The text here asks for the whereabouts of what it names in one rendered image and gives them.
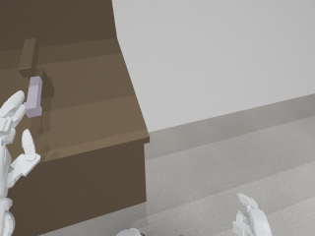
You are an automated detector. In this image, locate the tap lever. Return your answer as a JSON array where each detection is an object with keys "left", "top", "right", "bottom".
[{"left": 24, "top": 76, "right": 42, "bottom": 118}]

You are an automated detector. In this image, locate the left robot forearm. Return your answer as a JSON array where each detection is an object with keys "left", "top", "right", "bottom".
[{"left": 0, "top": 198, "right": 16, "bottom": 236}]

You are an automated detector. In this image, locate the robot left hand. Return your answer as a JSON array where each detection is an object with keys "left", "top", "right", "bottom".
[{"left": 0, "top": 90, "right": 40, "bottom": 199}]

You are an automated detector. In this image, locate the counter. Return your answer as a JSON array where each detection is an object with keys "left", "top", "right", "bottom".
[{"left": 0, "top": 0, "right": 150, "bottom": 236}]

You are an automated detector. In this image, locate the robot right hand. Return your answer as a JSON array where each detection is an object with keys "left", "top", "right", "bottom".
[{"left": 232, "top": 193, "right": 273, "bottom": 236}]

